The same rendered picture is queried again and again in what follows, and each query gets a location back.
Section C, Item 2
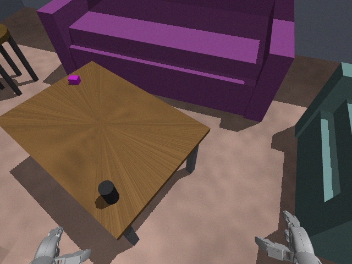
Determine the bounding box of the sofa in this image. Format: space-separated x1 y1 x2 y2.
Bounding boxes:
36 0 295 122

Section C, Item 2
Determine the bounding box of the right robot arm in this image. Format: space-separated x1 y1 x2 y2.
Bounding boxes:
293 251 322 264

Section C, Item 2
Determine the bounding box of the stool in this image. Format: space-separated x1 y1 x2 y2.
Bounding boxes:
0 24 39 96

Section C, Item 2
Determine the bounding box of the armchair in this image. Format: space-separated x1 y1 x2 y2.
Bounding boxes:
295 62 352 264

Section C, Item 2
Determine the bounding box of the right robot hand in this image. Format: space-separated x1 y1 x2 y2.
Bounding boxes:
255 211 315 262

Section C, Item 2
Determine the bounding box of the left robot hand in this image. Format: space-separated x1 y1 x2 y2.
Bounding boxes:
34 226 91 264

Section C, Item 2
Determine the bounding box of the coffee table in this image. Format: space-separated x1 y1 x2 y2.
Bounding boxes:
0 61 210 246

